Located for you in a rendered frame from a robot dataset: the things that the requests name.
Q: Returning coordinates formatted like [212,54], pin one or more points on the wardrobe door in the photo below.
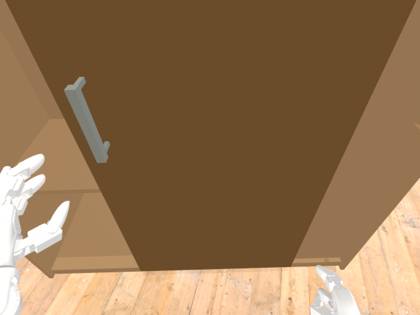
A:
[381,147]
[227,119]

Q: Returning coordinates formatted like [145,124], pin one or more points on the right robot hand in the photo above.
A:
[339,302]

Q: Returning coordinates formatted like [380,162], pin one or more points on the left robot forearm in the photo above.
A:
[11,302]

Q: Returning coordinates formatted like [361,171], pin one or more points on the left robot hand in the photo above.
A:
[14,195]

